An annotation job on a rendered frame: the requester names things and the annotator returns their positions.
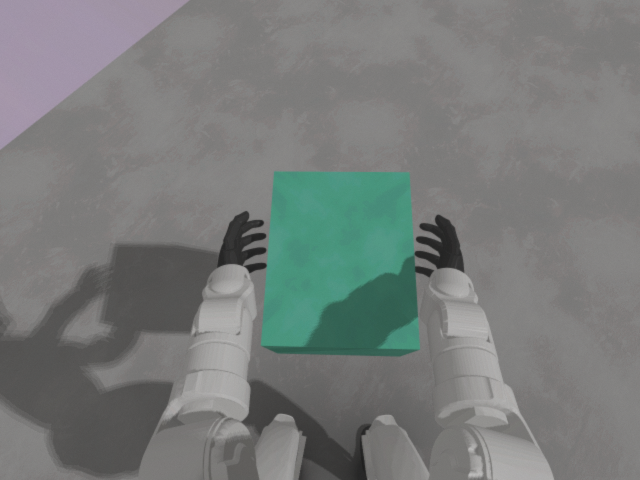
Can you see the robot right hand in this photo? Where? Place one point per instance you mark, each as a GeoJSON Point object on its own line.
{"type": "Point", "coordinates": [448, 248]}

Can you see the robot left upper arm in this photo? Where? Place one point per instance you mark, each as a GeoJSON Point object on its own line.
{"type": "Point", "coordinates": [215, 449]}

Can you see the right robot shin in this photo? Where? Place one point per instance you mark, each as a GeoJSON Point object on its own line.
{"type": "Point", "coordinates": [383, 420]}

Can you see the robot right upper arm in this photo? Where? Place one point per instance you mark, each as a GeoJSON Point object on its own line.
{"type": "Point", "coordinates": [468, 452]}

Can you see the left robot forearm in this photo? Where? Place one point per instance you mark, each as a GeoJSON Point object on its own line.
{"type": "Point", "coordinates": [214, 378]}

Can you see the robot right foot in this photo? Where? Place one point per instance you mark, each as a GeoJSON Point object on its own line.
{"type": "Point", "coordinates": [361, 449]}

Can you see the carton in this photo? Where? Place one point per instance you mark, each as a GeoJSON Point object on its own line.
{"type": "Point", "coordinates": [340, 276]}

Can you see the right robot forearm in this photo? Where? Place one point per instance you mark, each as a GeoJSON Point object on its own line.
{"type": "Point", "coordinates": [469, 385]}

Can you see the robot left hand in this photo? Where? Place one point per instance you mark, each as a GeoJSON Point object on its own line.
{"type": "Point", "coordinates": [231, 250]}

